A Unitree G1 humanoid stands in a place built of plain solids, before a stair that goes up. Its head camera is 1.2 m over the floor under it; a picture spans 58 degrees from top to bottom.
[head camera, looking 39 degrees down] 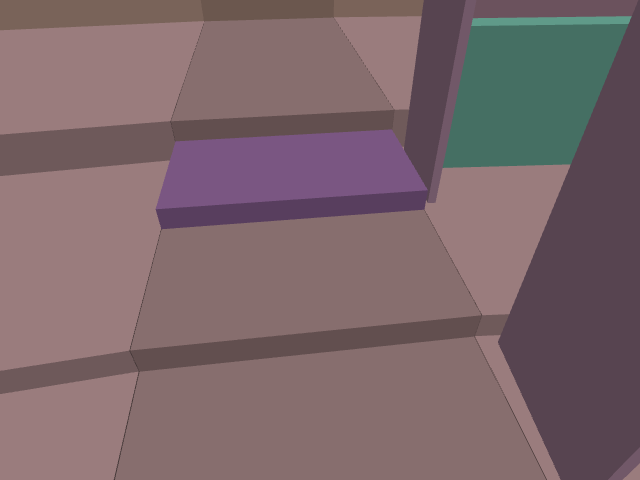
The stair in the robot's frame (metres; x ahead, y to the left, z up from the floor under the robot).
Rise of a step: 0.10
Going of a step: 0.60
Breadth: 1.12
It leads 7 degrees to the left of straight ahead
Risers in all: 3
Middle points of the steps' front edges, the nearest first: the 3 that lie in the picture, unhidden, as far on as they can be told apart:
0.88 0.02 0.11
1.48 0.10 0.21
2.08 0.17 0.32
